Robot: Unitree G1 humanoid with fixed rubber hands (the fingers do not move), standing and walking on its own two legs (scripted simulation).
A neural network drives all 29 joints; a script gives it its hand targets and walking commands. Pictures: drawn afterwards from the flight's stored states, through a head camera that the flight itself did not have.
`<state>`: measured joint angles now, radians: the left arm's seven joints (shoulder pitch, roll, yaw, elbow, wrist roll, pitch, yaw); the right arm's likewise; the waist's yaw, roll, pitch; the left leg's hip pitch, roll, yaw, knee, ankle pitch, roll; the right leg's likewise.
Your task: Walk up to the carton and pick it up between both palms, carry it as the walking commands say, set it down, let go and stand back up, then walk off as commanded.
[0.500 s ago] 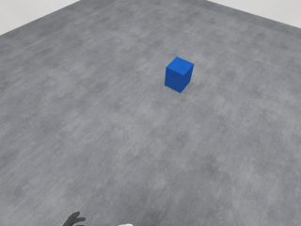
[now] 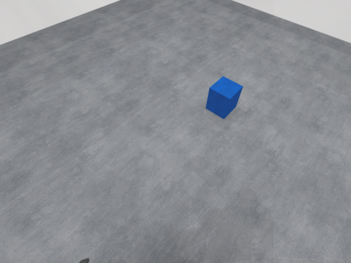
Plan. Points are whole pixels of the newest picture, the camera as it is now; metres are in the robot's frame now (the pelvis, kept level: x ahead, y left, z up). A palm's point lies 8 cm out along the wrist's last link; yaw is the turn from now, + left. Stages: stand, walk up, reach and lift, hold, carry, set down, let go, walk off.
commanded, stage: walk up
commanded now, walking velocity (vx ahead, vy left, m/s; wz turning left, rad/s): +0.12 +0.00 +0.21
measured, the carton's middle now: (223, 97) +1.26 -0.41 -0.67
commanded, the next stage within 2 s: none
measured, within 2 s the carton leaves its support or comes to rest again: neither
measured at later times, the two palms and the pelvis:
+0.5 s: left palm out of the picture +0.12 +0.29 -0.17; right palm (245, 223) +0.23 -0.19 -0.13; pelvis +0.14 +0.05 -0.01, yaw +13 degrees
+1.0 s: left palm (64, 214) +0.27 +0.31 -0.15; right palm (223, 156) +0.44 -0.17 -0.14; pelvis +0.34 +0.07 -0.01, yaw +18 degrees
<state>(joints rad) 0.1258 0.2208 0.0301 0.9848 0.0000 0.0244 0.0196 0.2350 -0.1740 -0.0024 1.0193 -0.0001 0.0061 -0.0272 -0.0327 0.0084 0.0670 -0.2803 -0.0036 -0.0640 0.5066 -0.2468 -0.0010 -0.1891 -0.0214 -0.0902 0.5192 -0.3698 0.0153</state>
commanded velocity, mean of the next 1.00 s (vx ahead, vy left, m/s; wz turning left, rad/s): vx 0.45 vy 0.00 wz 0.38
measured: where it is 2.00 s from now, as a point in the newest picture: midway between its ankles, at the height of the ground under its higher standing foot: (149, 201)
